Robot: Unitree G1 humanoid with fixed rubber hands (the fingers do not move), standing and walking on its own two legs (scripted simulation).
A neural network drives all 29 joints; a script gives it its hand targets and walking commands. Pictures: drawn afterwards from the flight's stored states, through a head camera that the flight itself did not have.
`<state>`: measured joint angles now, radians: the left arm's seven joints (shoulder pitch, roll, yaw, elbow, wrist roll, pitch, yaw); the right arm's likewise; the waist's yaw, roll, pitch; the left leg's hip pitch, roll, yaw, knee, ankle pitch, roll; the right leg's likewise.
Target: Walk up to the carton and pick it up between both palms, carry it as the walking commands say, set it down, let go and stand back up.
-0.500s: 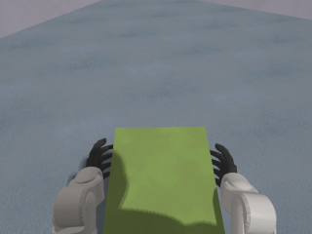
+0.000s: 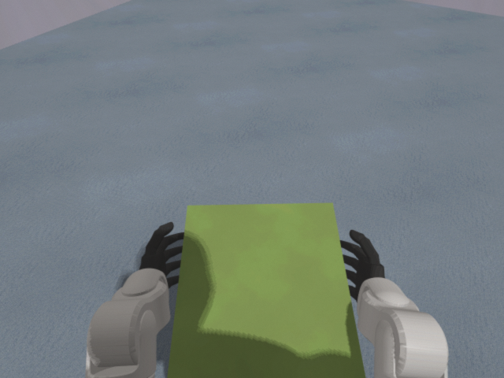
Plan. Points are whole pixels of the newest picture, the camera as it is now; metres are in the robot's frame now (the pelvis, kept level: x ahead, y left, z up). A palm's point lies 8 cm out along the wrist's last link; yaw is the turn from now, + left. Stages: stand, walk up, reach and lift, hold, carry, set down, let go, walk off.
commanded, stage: carry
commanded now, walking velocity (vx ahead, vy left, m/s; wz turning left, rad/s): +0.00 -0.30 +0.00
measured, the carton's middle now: (261, 304) +0.25 +0.00 +0.01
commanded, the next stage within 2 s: none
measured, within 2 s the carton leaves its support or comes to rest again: neither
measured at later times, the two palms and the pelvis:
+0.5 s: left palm (220, 338) +0.18 +0.05 +0.08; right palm (461, 343) +0.18 -0.24 +0.08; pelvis -0.08 -0.10 +0.00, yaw +1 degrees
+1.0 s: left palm out of the picture +0.10 -0.03 +0.09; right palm out of the picture +0.10 -0.32 +0.09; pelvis -0.15 -0.19 +0.00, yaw +1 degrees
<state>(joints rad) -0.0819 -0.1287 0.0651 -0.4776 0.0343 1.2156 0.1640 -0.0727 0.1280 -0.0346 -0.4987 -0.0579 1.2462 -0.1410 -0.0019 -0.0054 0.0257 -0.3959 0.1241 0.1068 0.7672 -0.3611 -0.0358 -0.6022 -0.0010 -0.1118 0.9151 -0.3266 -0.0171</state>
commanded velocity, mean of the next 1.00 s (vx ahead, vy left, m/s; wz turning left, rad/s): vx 0.00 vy -0.30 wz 0.00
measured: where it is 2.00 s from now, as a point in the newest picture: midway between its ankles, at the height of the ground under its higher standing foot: outside the picture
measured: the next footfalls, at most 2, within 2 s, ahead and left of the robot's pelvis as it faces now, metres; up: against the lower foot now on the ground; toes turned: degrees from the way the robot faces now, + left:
right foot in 0.14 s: +0.08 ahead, -0.16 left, +0.00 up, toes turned -5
left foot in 0.46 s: -0.05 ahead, +0.04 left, +0.00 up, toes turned +9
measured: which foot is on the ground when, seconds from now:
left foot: down 0.00-0.14, up 0.16-0.44, down 0.46-0.68, up 0.70-0.94, down 0.96-1.00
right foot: up 0.00-0.12, down 0.14-0.48, up 0.50-0.66, down 0.68-0.98, up 1.00-1.00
